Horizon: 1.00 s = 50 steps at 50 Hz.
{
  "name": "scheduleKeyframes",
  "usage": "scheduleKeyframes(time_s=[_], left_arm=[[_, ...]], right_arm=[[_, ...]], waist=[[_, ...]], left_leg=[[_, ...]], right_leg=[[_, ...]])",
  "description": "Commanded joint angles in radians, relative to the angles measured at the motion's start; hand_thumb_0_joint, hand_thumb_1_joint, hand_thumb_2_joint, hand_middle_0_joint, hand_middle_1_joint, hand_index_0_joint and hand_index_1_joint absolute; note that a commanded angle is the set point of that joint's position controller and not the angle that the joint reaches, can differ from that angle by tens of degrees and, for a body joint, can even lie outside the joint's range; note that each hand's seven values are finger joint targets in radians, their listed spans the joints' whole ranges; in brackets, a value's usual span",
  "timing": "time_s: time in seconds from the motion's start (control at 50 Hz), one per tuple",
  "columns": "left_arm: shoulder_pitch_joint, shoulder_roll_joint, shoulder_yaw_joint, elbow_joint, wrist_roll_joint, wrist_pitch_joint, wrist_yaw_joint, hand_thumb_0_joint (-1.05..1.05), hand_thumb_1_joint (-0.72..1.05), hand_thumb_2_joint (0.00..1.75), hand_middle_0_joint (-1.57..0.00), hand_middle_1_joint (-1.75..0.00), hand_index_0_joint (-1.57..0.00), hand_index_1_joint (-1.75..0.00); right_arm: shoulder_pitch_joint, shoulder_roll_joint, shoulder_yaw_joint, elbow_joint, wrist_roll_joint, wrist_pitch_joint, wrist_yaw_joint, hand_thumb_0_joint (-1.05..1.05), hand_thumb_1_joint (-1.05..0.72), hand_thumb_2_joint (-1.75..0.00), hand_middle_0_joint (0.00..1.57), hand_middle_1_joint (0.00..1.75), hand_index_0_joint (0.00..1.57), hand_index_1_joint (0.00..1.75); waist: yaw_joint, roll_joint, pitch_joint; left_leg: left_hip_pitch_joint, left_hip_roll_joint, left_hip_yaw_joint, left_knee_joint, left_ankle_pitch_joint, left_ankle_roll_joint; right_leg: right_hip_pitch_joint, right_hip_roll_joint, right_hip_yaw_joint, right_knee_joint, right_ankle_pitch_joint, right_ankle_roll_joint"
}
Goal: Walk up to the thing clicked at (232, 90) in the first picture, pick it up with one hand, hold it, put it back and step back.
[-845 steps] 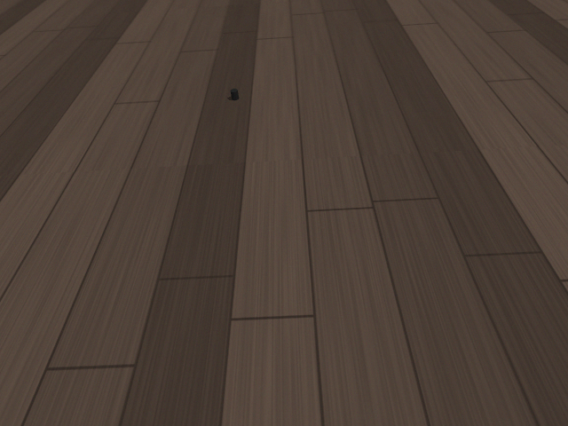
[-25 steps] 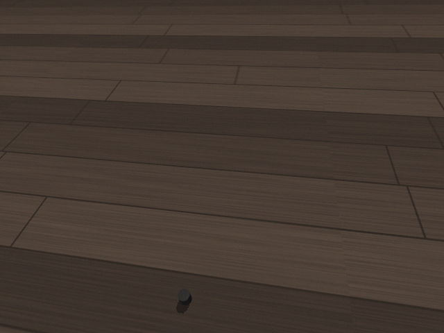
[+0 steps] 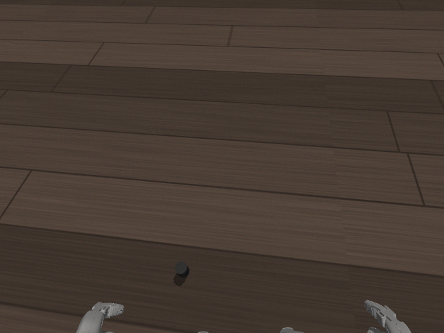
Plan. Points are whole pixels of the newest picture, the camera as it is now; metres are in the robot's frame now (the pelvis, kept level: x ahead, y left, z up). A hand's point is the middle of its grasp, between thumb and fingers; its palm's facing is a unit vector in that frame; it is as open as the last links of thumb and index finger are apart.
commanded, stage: rise first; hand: left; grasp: from above
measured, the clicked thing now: (182, 269) +0.43 +0.24 -0.71
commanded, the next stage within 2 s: none
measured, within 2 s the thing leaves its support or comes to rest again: neither
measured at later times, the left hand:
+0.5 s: hand out of the picture +0.13 +0.26 -0.23, palm faces -0.27 -0.80 -0.54, open 13.5 cm
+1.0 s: hand (146, 300) +0.27 +0.29 -0.43, palm faces -0.46 -0.30 -0.83, open 13.3 cm
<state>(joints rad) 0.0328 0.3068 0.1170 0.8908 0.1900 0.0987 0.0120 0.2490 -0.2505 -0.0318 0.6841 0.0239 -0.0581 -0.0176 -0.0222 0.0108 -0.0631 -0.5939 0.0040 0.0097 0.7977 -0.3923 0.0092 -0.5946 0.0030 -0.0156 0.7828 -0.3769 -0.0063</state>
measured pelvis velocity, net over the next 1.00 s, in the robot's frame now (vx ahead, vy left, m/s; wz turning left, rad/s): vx -0.09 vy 0.00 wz -0.02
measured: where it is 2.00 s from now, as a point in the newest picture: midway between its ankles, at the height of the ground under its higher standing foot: outside the picture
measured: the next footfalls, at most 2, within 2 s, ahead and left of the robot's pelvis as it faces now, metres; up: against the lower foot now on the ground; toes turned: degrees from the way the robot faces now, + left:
none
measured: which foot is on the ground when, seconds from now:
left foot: down 0.00-1.00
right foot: down 0.00-1.00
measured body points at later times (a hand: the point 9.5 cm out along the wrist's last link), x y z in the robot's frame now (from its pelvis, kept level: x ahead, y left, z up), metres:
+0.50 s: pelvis -0.01 +0.01 -0.09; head +0.10 +0.02 +0.35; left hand +0.14 +0.30 -0.19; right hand +0.18 -0.23 -0.18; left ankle +0.00 +0.11 -0.71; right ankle +0.00 -0.12 -0.71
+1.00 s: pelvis -0.09 +0.00 -0.29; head +0.12 +0.00 +0.11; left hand +0.29 +0.30 -0.38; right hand +0.06 -0.28 -0.43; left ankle +0.00 +0.11 -0.71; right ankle +0.00 -0.12 -0.71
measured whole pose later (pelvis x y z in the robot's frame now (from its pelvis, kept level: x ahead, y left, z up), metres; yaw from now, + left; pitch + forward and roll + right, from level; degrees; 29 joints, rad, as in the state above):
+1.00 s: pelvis -0.09 +0.00 -0.29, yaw -1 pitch +35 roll -2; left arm -0.48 0.54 0.10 0.92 0.86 -0.16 0.17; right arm 0.09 -0.29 -0.06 0.71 -0.01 -0.15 0.04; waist -0.03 0.02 -0.15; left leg -1.95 0.01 -0.03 2.02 -0.67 0.01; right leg -1.94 -0.01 -0.06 1.99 -0.65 -0.02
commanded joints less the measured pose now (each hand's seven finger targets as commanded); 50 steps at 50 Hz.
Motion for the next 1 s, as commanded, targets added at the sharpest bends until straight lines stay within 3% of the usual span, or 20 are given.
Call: scheduleKeyframes(time_s=[0.0, 0.04, 0.14, 0.16, 0.36, 0.4, 0.46, 0.48, 0.54, 0.6, 0.66, 0.74, 0.8, 0.84, 0.88, 0.92, 0.98], left_arm=[[0.000, 0.205, 0.073, -0.230, 0.027, -0.026, 0.030, 0.00, -0.42, 0.85, -0.21, -0.93, -0.21, -0.93], [0.055, 0.178, 0.054, -0.288, 0.047, -0.031, 0.034, 0.00, -0.43, 0.85, -0.21, -0.93, -0.21, -0.93], [0.161, 0.188, 0.064, -0.433, 0.108, -0.009, 0.049, 0.00, -0.45, 0.84, -0.23, -0.94, -0.23, -0.94], [0.168, 0.171, 0.050, -0.455, 0.114, -0.003, 0.051, 0.00, -0.44, 0.84, -0.23, -0.94, -0.24, -0.94], [0.278, 0.137, 0.015, -0.608, 0.137, 0.062, 0.061, 0.00, -0.42, 0.82, -0.19, -0.99, -0.21, -0.97], [0.228, 0.161, 0.024, -0.591, 0.163, 0.062, 0.065, 0.00, -0.43, 0.84, -0.17, -1.00, -0.19, -0.98], [0.104, 0.195, 0.031, -0.500, 0.227, 0.027, 0.074, 0.00, -0.44, 0.84, -0.18, -1.00, -0.19, -0.98], [0.074, 0.216, 0.050, -0.464, 0.246, 0.007, 0.077, 0.00, -0.45, 0.85, -0.16, -1.01, -0.17, -0.99], [-0.016, 0.238, 0.038, -0.438, 0.308, -0.063, 0.081, 0.00, -0.42, 0.85, -0.17, -0.99, -0.19, -0.98], [-0.082, 0.261, 0.013, -0.454, 0.370, -0.137, 0.093, 0.00, -0.42, 0.87, -0.16, -1.01, -0.18, -1.00], [-0.173, 0.342, 0.047, -0.417, 0.430, -0.188, 0.125, 0.00, -0.43, 0.87, -0.18, -1.00, -0.19, -0.99], [-0.280, 0.408, 0.076, -0.270, 0.532, -0.208, 0.177, 0.00, -0.45, 0.90, -0.18, -0.99, -0.18, -0.99], [-0.420, 0.439, 0.075, -0.231, 0.576, -0.224, 0.195, 0.00, -0.43, 0.90, -0.17, -0.98, -0.18, -0.98], [-0.509, 0.460, 0.066, -0.163, 0.607, -0.238, 0.198, 0.00, -0.39, 0.89, -0.19, -0.95, -0.19, -0.95], [-0.575, 0.502, 0.073, -0.111, 0.638, -0.258, 0.200, 0.00, -0.37, 0.88, -0.21, -0.91, -0.21, -0.91], [-0.689, 0.501, 0.041, -0.113, 0.660, -0.284, 0.190, 0.00, -0.36, 0.89, -0.22, -0.90, -0.21, -0.91], [-0.748, 0.565, 0.063, -0.036, 0.719, -0.315, 0.195, 0.00, -0.37, 0.89, -0.21, -0.92, -0.21, -0.92]], right_arm=[[-0.022, -0.154, -0.065, -0.164, -0.003, -0.075, -0.011, 0.00, -0.89, -0.90, 0.20, 0.30, 0.20, 0.30], [-0.018, -0.145, -0.064, -0.183, -0.005, -0.087, -0.011, 0.00, -0.89, -0.90, 0.20, 0.30, 0.20, 0.30], [-0.014, -0.146, -0.065, -0.205, -0.012, -0.100, -0.014, 0.00, -0.92, -0.91, 0.20, 0.30, 0.20, 0.30], [-0.011, -0.145, -0.065, -0.209, -0.012, -0.103, -0.013, 0.00, -0.93, -0.91, 0.20, 0.30, 0.20, 0.30], [-0.045, -0.147, -0.061, -0.262, -0.008, -0.127, -0.005, 0.00, -0.93, -0.91, 0.20, 0.30, 0.20, 0.30], [-0.053, -0.151, -0.058, -0.264, -0.008, -0.136, -0.005, 0.00, -0.92, -0.90, 0.20, 0.30, 0.20, 0.30], [-0.075, -0.149, -0.053, -0.254, -0.009, -0.152, -0.004, 0.00, -0.93, -0.91, 0.20, 0.30, 0.20, 0.30], [-0.082, -0.154, -0.052, -0.248, -0.009, -0.158, 0.001, 0.00, -0.91, -0.90, 0.20, 0.30, 0.20, 0.30], [-0.092, -0.173, -0.065, -0.233, -0.014, -0.176, 0.011, 0.00, -0.90, -0.90, 0.20, 0.30, 0.20, 0.30], [-0.095, -0.186, -0.074, -0.212, -0.013, -0.188, 0.019, 0.00, -0.89, -0.90, 0.20, 0.30, 0.20, 0.30], [-0.096, -0.198, -0.076, -0.178, -0.011, -0.185, 0.026, 0.00, -0.90, -0.90, 0.20, 0.30, 0.20, 0.30], [-0.081, -0.210, -0.083, -0.134, -0.007, -0.163, 0.032, 0.00, -0.91, -0.91, 0.20, 0.30, 0.20, 0.30], [-0.066, -0.213, -0.092, -0.109, -0.010, -0.152, 0.040, 0.00, -0.90, -0.90, 0.20, 0.30, 0.20, 0.30], [-0.046, -0.212, -0.092, -0.084, -0.014, -0.146, 0.044, 0.00, -0.88, -0.90, 0.20, 0.30, 0.20, 0.30], [-0.042, -0.212, -0.099, -0.065, -0.023, -0.139, 0.049, 0.00, -0.87, -0.90, 0.20, 0.30, 0.20, 0.30], [-0.028, -0.211, -0.104, -0.058, -0.031, -0.134, 0.053, 0.00, -0.87, -0.89, 0.20, 0.30, 0.20, 0.30], [-0.007, -0.214, -0.104, -0.038, -0.038, -0.119, 0.056, 0.00, -0.87, -0.90, 0.20, 0.30, 0.20, 0.30]], waist=[[0.016, -0.013, -0.187], [0.007, 0.010, -0.220], [0.012, 0.078, -0.304], [0.002, 0.069, -0.322], [-0.011, 0.048, -0.352], [-0.024, 0.046, -0.336], [-0.039, 0.009, -0.302], [-0.035, 0.017, -0.308], [-0.023, 0.064, -0.380], [-0.020, 0.105, -0.510], [-0.008, 0.120, -0.567], [0.001, 0.071, -0.616], [0.005, 0.046, -0.695], [-0.010, 0.013, -0.710], [-0.006, -0.012, -0.725], [-0.034, 0.000, -0.749], [-0.025, -0.007, -0.755]], left_leg=[[-0.011, -0.014, -0.015, 0.013, 0.151, 0.001], [-0.024, -0.009, -0.018, 0.055, 0.164, 0.000], [-0.034, 0.006, -0.037, 0.144, 0.274, -0.009], [-0.034, 0.010, -0.047, 0.155, 0.286, -0.010], [-0.164, 0.017, -0.081, 0.286, 0.277, -0.007], [-0.228, 0.011, -0.076, 0.327, 0.230, -0.004], [-0.398, -0.004, -0.056, 0.425, 0.081, 0.007], [-0.441, -0.006, -0.059, 0.452, 0.054, 0.006], [-0.508, -0.010, -0.064, 0.522, -0.008, -0.005], [-0.527, -0.013, -0.067, 0.611, 0.027, -0.008], [-0.611, -0.017, -0.059, 0.704, 0.038, -0.004], [-0.744, -0.025, -0.045, 0.815, 0.039, 0.006], [-0.817, -0.029, -0.027, 0.894, 0.012, 0.015], [-0.909, -0.033, -0.009, 0.955, -0.012, 0.022], [-0.963, -0.032, -0.004, 0.993, -0.060, 0.023], [-0.993, -0.031, -0.005, 1.020, -0.114, 0.025], [-1.061, -0.035, 0.002, 1.060, -0.158, 0.029]], right_leg=[[-0.008, 0.008, -0.009, 0.003, 0.106, -0.014], [-0.048, 0.009, -0.006, 0.052, 0.117, -0.016], [-0.140, 0.011, -0.010, 0.167, 0.165, -0.022], [-0.156, 0.014, -0.014, 0.182, 0.165, -0.022], [-0.320, 0.017, -0.028, 0.319, 0.118, -0.023], [-0.357, 0.016, -0.025, 0.353, 0.106, -0.022], [-0.458, 0.012, -0.016, 0.428, 0.035, -0.020], [-0.502, 0.010, -0.014, 0.465, 0.010, -0.022], [-0.621, 0.004, -0.008, 0.571, -0.047, -0.023], [-0.705, 0.004, -0.008, 0.669, -0.019, -0.025], [-0.778, 0.005, -0.004, 0.745, -0.004, -0.026], [-0.845, 0.009, -0.009, 0.822, 0.000, -0.026], [-0.871, 0.010, -0.008, 0.858, -0.017, -0.024], [-0.852, 0.010, -0.003, 0.881, -0.023, -0.016], [-0.868, 0.011, -0.002, 0.901, -0.069, -0.015], [-0.903, 0.011, -0.007, 0.919, -0.123, -0.014], [-0.913, 0.016, -0.007, 0.940, -0.185, -0.014]])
